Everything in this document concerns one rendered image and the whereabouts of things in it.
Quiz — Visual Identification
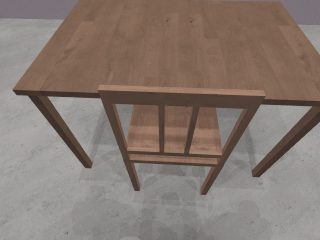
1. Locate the table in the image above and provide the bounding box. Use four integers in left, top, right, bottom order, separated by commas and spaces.
12, 0, 320, 178

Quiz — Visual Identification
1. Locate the chair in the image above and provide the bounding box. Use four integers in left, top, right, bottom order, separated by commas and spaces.
98, 85, 266, 195

